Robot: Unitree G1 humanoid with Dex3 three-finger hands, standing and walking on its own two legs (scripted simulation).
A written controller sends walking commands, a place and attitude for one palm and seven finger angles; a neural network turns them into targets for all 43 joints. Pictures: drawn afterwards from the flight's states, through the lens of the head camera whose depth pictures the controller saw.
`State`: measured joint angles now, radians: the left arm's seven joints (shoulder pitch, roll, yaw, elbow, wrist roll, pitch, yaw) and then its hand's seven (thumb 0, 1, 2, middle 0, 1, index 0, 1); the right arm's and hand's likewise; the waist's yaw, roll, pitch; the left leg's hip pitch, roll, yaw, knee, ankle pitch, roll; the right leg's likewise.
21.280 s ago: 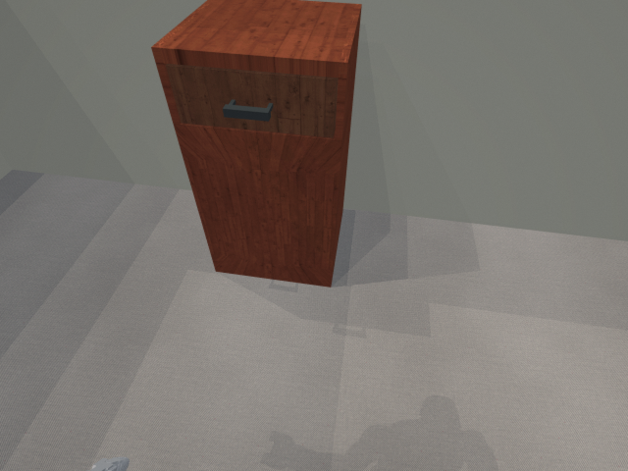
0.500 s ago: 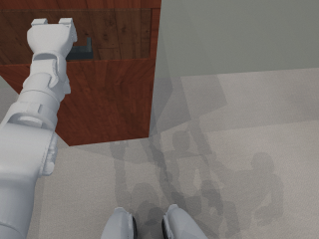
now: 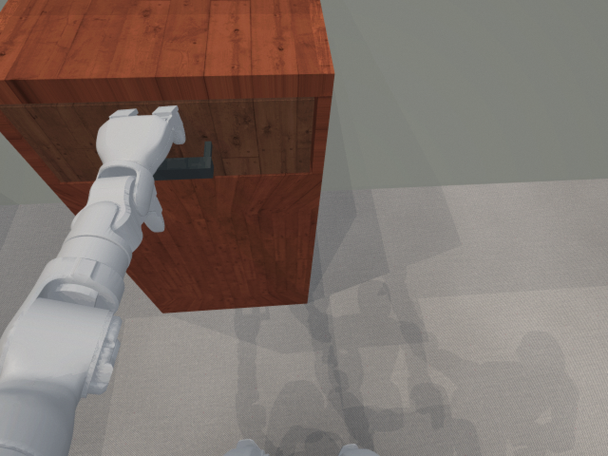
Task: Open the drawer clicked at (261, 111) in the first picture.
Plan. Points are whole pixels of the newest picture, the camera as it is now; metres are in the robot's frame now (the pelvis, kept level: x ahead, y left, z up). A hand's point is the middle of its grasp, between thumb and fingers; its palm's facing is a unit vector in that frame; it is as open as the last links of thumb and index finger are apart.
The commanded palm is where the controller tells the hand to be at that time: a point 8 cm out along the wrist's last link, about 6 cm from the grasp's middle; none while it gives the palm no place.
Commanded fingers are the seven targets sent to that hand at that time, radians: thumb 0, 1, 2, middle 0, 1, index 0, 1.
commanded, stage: lift the fingers back up to retry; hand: left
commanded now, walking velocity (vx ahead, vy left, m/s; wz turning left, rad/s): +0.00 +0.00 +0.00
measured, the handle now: (174, 158) +0.55 +0.16 +0.03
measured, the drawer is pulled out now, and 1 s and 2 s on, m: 0.00 0.00 0.00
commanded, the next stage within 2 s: re-aim the fingers above the handle in 0.16 s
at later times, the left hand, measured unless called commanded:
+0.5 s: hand (165, 156) +0.50 +0.15 +0.08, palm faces -0.03 -0.07 -1.00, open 13.7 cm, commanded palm +0.48 +0.17 +0.14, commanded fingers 0.00 -0.50 0.30 -0.30 -1.20 -0.30 -1.20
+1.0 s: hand (170, 156) +0.50 +0.15 +0.09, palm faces -0.01 -0.06 -1.00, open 13.9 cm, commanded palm +0.48 +0.16 +0.14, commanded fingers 0.00 -0.50 0.30 -0.30 -1.20 -0.30 -1.20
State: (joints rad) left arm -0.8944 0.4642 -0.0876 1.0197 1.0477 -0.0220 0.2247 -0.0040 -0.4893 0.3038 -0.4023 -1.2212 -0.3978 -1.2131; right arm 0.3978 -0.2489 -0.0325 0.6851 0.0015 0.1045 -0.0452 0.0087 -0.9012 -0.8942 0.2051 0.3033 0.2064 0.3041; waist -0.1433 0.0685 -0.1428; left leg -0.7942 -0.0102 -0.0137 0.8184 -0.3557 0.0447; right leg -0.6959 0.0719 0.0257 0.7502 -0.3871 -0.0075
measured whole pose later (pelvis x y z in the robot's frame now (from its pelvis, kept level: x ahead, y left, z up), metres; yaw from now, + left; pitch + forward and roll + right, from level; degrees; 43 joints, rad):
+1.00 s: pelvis +0.01 -0.02 +0.01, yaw +0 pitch +15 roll -1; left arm -0.86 0.40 -0.13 0.98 1.04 -0.01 0.23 0.00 -0.49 0.30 -0.32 -1.20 -0.32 -1.20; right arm 0.34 -0.25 -0.06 0.68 0.02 0.15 -0.02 0.01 -0.90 -0.89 0.20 0.30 0.20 0.30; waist -0.11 0.05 -0.14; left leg -0.65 -0.01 -0.01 0.72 -0.34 0.03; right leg -0.58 0.06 0.04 0.70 -0.38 -0.03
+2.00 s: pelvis +0.01 -0.01 +0.01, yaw -1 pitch +15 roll -1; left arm -0.89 0.42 -0.10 1.05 1.05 0.04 0.20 0.00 -0.49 0.30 -0.32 -1.20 -0.33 -1.22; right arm 0.35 -0.24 -0.03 0.66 0.02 0.15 -0.04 0.01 -0.90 -0.89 0.20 0.30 0.21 0.30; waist -0.12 0.05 -0.14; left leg -0.65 -0.01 0.01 0.72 -0.33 0.03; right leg -0.58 0.07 0.05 0.69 -0.37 -0.02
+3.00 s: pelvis +0.01 -0.01 +0.00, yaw +0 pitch +19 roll -2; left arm -0.87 0.40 -0.12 1.07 1.07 0.06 0.32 0.00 -0.49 0.30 -0.32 -1.20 -0.32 -1.20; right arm 0.35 -0.25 -0.07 0.70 0.00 0.12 -0.01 0.01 -0.90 -0.89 0.20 0.30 0.20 0.30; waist -0.12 0.05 -0.16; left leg -0.77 -0.01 0.00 0.81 -0.37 0.03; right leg -0.69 0.07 0.03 0.77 -0.41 -0.02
